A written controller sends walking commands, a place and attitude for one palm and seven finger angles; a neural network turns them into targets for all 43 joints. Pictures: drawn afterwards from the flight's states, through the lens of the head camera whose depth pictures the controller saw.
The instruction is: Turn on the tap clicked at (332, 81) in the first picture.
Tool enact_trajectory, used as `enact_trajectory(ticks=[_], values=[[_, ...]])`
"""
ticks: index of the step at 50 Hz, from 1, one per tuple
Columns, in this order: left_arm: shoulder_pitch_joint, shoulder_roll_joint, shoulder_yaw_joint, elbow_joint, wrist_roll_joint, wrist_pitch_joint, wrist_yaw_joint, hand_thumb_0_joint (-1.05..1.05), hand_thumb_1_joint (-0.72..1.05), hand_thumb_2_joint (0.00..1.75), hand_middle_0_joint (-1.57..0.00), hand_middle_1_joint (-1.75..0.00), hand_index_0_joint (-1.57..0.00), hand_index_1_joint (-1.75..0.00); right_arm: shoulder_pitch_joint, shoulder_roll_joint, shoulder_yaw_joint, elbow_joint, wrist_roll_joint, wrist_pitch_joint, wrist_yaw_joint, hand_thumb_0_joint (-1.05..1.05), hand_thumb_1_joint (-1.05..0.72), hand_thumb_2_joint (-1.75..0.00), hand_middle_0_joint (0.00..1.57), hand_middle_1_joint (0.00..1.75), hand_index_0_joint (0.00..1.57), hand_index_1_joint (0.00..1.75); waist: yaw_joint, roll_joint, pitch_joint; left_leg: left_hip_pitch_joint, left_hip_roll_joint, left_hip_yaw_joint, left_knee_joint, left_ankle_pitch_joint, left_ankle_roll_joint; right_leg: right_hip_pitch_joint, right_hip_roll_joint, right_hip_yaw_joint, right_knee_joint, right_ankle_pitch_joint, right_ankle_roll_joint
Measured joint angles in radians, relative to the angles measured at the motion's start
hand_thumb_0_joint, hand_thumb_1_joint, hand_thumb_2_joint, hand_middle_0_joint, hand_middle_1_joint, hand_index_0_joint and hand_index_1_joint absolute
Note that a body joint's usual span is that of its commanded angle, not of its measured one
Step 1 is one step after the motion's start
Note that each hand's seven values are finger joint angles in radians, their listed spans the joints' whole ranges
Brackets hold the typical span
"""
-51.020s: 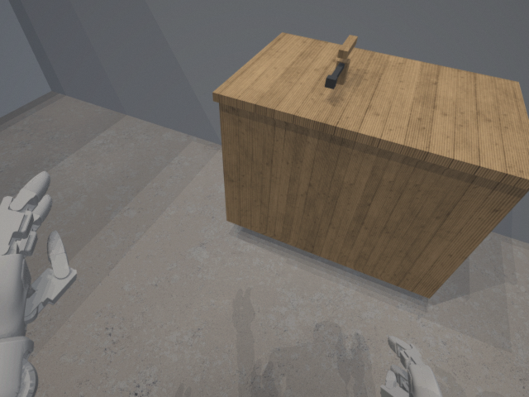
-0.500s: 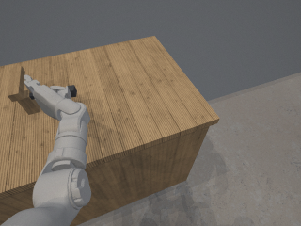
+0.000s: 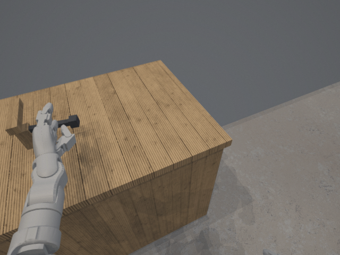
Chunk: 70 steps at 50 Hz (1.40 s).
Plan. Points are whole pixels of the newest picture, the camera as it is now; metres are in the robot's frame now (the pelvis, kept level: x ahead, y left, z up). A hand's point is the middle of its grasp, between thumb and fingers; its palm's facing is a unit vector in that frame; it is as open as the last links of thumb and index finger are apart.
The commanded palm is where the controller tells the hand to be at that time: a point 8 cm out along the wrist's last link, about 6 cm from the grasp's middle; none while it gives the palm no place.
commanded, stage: draw the hand back beside the body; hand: left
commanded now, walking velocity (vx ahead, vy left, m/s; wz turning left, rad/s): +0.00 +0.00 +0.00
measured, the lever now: (74, 121) +0.49 +0.31 +0.04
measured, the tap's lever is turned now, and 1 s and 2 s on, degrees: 79 79 79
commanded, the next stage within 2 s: step back with the hand held close in 1.16 s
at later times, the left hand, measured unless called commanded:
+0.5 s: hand (41, 167) +0.26 +0.25 +0.15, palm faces +0.37 -0.89 -0.25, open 7.6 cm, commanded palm +0.21 +0.29 +0.16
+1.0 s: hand (5, 203) +0.18 +0.27 +0.17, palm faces +0.45 -0.82 -0.36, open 7.4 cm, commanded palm +0.14 +0.30 +0.17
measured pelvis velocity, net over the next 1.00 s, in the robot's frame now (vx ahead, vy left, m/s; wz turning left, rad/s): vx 0.00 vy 0.01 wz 0.05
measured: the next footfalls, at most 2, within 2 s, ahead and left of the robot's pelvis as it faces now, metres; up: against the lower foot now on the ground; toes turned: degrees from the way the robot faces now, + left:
none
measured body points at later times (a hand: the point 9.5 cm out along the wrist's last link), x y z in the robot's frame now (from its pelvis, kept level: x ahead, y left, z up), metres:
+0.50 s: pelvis -0.01 +0.01 +0.01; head -0.02 -0.01 +0.46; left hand +0.23 +0.30 +0.16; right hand +0.19 -0.19 -0.08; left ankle -0.03 +0.12 -0.74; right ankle +0.02 -0.07 -0.74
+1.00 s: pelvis +0.00 +0.01 +0.01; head -0.02 -0.01 +0.46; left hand +0.15 +0.31 +0.19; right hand +0.21 -0.19 -0.08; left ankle -0.03 +0.12 -0.74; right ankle +0.02 -0.07 -0.74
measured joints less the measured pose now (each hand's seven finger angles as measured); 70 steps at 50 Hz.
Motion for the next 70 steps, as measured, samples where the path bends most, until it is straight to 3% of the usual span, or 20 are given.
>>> enact_trajectory(ticks=[4,8,11,20,32,46,56,65,70], values=[[0.112,0.037,-0.024,-0.106,-0.016,-0.021,-0.047,0.02,0.89,0.9,-0.17,-0.18,-0.17,-0.18,0.001,-0.017,-0.004,-0.009,0.006,-0.042,-0.005,0.01,-0.91,-0.89,0.2,0.29,0.2,0.3,0.034,0.01,0.041,0.054,-0.003,-0.014,-0.037,0.023,0.002,0.065,-0.005,-0.012,-0.047,0.021,0.002],[0.128,0.03,-0.07,-0.184,-0.016,-0.066,-0.052,0.02,0.9,0.9,-0.17,-0.19,-0.17,-0.19,-0.032,-0.033,-0.002,0.01,0.004,-0.08,-0.011,0.01,-0.91,-0.89,0.2,0.29,0.2,0.3,0.079,0.017,0.066,0.073,-0.015,-0.036,-0.062,0.048,0.007,0.096,-0.018,-0.032,-0.081,0.042,0.007],[0.127,0.015,-0.101,-0.213,-0.015,-0.094,-0.059,0.02,0.9,0.9,-0.17,-0.2,-0.17,-0.2,-0.078,-0.032,0.006,0.014,0.003,-0.095,-0.012,0.01,-0.91,-0.89,0.2,0.29,0.2,0.3,0.092,0.018,0.074,0.078,-0.023,-0.043,-0.076,0.063,0.011,0.104,-0.027,-0.039,-0.094,0.054,0.01],[0.254,-0.013,-0.103,-0.335,-0.018,-0.109,-0.104,0.01,0.9,0.9,-0.19,-0.23,-0.18,-0.23,-0.154,0.026,0.042,-0.037,-0.011,-0.108,-0.002,0.01,-0.9,-0.89,0.2,0.29,0.2,0.3,0.075,0.009,0.078,0.126,-0.023,-0.025,-0.121,0.079,0.014,0.139,-0.025,-0.019,-0.126,0.069,0.014],[0.474,0.006,-0.058,-0.604,-0.019,-0.117,-0.115,0.01,0.89,0.9,-0.2,-0.27,-0.2,-0.27,-0.1,0.018,0.03,-0.021,-0.026,-0.11,0.017,0.01,-0.9,-0.89,0.2,0.3,0.2,0.3,0.112,0.028,0.09,0.167,-0.026,-0.034,-0.144,0.075,0.02,0.187,-0.029,-0.026,-0.157,0.065,0.021],[0.704,0.032,-0.015,-0.814,-0.011,-0.128,-0.112,0.01,0.89,0.9,-0.21,-0.29,-0.21,-0.3,-0.102,0.014,0.013,-0.03,-0.035,-0.134,0.019,0.01,-0.9,-0.89,0.2,0.3,0.2,0.3,0.111,0.03,0.075,0.159,-0.023,-0.037,-0.117,0.056,0.018,0.186,-0.026,-0.03,-0.142,0.051,0.021],[0.676,0.008,-0.019,-0.778,-0.009,-0.129,-0.102,0.01,0.89,0.9,-0.21,-0.3,-0.21,-0.3,-0.127,0.016,0.013,-0.027,-0.033,-0.144,0.006,0.01,-0.9,-0.89,0.2,0.3,0.2,0.3,0.122,0.034,0.087,0.139,-0.026,-0.047,-0.09,0.055,0.017,0.17,-0.03,-0.041,-0.117,0.048,0.019],[0.685,0.018,-0.023,-0.801,-0.01,-0.136,-0.101,0.01,0.89,0.9,-0.21,-0.3,-0.21,-0.3,-0.115,0.027,0.022,-0.023,-0.035,-0.157,0.008,0.01,-0.9,-0.89,0.2,0.3,0.2,0.3,0.112,0.029,0.085,0.142,-0.022,-0.045,-0.09,0.059,0.012,0.172,-0.026,-0.04,-0.116,0.052,0.013],[0.675,0.04,0.035,-0.807,-0.001,-0.169,-0.097,0.01,0.89,0.9,-0.21,-0.3,-0.21,-0.3,-0.115,0.02,0.025,-0.055,-0.033,-0.121,0.011,0.01,-0.9,-0.89,0.2,0.3,0.2,0.3,0.089,0.029,0.079,0.071,-0.01,-0.05,-0.053,0.055,0.01,0.126,-0.014,-0.046,-0.132,0.077,0.013]])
